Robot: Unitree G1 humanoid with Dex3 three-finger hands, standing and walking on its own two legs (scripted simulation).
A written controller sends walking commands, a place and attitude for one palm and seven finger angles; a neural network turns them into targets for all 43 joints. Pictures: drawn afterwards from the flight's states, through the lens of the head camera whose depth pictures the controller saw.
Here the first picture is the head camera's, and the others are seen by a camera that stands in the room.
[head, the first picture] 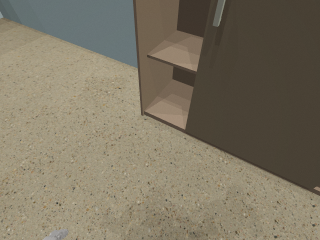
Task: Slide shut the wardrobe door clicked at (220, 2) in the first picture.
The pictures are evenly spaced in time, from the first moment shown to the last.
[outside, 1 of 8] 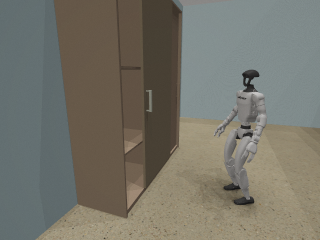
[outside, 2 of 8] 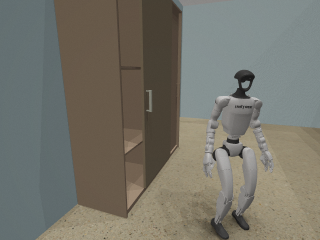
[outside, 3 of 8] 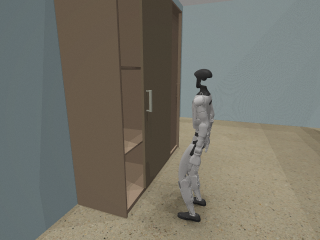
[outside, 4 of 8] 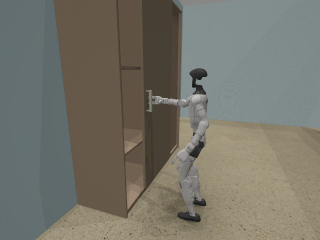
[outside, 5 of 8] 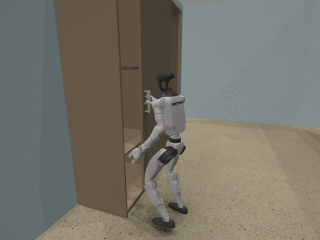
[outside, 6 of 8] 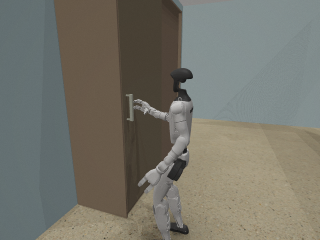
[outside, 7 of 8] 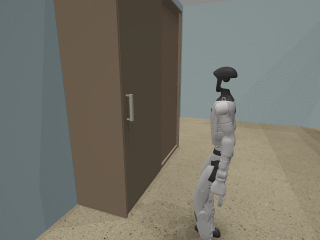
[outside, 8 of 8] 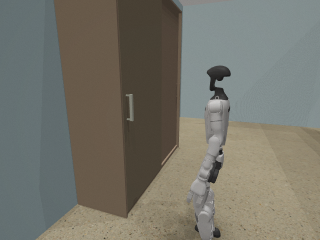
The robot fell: no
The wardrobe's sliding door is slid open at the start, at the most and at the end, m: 0.39 0.39 0.00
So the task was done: yes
